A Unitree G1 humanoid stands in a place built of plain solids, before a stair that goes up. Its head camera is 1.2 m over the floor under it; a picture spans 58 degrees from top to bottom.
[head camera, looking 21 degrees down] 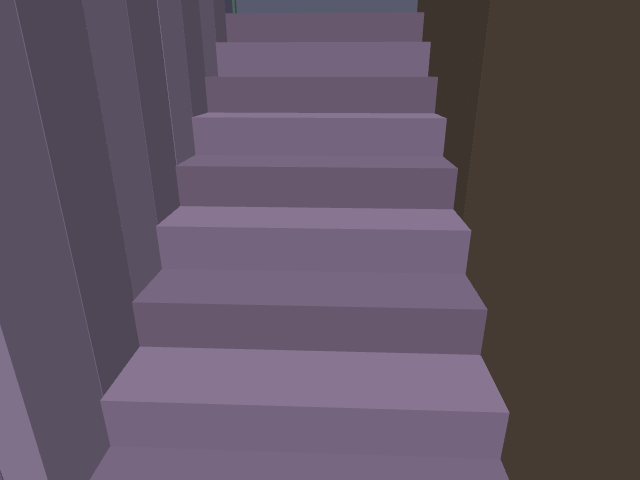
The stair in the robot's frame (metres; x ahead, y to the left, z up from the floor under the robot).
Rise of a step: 0.17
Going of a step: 0.26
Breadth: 1.14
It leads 2 degrees to the right of straight ahead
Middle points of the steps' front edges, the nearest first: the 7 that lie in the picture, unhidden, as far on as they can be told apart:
0.95 0.05 0.34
1.21 0.04 0.51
1.47 0.03 0.68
1.73 0.02 0.85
1.99 0.01 1.02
2.25 0.00 1.19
2.51 -0.01 1.36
